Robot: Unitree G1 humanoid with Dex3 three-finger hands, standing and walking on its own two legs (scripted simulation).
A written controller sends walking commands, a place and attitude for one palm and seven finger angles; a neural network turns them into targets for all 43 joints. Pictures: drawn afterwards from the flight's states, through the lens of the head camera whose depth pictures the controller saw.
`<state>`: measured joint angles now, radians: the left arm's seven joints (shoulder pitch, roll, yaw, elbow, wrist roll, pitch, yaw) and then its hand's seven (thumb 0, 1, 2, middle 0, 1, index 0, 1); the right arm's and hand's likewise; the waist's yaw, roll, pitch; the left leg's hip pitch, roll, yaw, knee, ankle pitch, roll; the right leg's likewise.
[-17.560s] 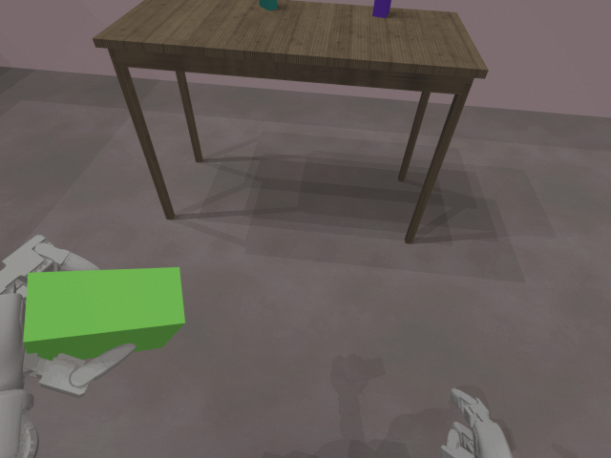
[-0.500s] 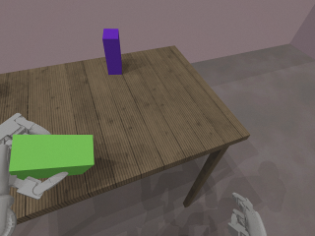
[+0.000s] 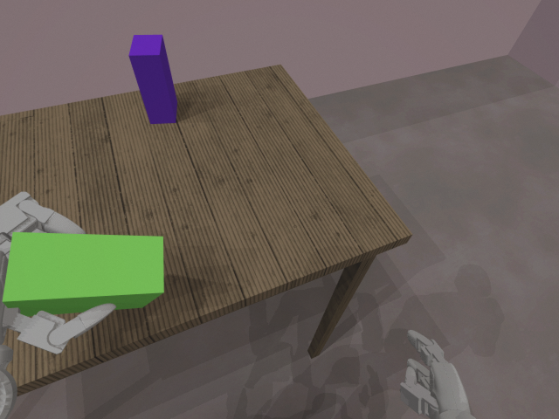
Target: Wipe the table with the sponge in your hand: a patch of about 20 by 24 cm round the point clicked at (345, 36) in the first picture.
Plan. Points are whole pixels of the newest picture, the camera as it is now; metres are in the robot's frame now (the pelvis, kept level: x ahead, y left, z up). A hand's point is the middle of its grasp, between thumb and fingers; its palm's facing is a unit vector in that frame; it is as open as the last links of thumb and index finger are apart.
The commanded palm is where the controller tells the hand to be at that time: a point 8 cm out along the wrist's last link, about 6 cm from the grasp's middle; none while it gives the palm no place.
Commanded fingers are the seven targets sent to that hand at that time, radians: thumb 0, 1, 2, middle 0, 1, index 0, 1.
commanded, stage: come to a stop and stand still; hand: left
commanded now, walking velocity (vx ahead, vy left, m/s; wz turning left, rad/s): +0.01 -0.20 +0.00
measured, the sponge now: (111, 276) +0.24 +0.21 +0.13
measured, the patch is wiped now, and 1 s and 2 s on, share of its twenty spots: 0.00 0.00 0.00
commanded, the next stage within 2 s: look again from close up in 1.22 s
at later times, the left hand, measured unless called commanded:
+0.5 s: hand (12, 231) +0.25 +0.28 +0.19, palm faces +0.42 -0.73 -0.54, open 10.2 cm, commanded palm +0.15 +0.28 +0.18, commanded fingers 0.00 0.10 1.30 -1.20 -1.60 -1.20 -1.60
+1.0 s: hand out of the picture +0.21 +0.35 +0.18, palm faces +0.46 -0.82 -0.36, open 10.2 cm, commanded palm +0.14 +0.36 +0.18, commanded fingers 0.00 0.10 1.30 -1.20 -1.60 -1.20 -1.60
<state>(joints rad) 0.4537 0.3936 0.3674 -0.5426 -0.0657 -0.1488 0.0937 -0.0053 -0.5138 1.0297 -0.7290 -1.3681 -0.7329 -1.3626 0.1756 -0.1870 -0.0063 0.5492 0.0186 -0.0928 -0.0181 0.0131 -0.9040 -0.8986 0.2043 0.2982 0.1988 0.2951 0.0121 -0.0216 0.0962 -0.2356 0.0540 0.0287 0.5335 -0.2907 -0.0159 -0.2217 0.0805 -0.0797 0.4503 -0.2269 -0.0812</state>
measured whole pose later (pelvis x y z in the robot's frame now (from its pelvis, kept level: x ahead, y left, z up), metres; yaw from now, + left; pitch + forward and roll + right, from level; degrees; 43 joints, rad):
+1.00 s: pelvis -0.02 +0.09 +0.00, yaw -1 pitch -3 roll -1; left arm 0.31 0.36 0.41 -0.43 -0.01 -0.21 0.11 -0.01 -0.51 1.03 -0.73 -1.36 -0.73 -1.36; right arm 0.22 -0.18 0.03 0.58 0.01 -0.14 0.00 0.01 -0.90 -0.90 0.20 0.30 0.20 0.29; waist 0.06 -0.03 0.08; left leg -0.21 -0.05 0.11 0.51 -0.26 0.11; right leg -0.23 -0.03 -0.01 0.49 -0.21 0.00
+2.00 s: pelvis -0.01 +0.04 +0.00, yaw +0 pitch +0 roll -1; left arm 0.33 0.44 0.37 -0.38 0.02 -0.19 0.06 -0.01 -0.51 1.03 -0.73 -1.36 -0.74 -1.36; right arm 0.22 -0.21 -0.01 0.58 0.00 -0.13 -0.05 0.01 -0.91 -0.90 0.20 0.30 0.20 0.29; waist 0.05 0.00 0.06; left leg -0.23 0.00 0.07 0.47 -0.24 0.05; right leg -0.22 0.03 -0.05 0.39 -0.17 -0.02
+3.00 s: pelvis -0.01 +0.07 +0.00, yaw +0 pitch -2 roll -2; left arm 0.43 0.37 0.35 -0.50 -0.03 -0.20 0.11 -0.01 -0.51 1.03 -0.73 -1.35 -0.74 -1.35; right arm 0.19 -0.18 0.02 0.58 0.01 -0.13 -0.03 0.01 -0.90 -0.90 0.20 0.30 0.20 0.29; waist 0.03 -0.04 0.10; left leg -0.19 -0.04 0.08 0.46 -0.25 0.08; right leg -0.19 -0.01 -0.04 0.41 -0.19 0.02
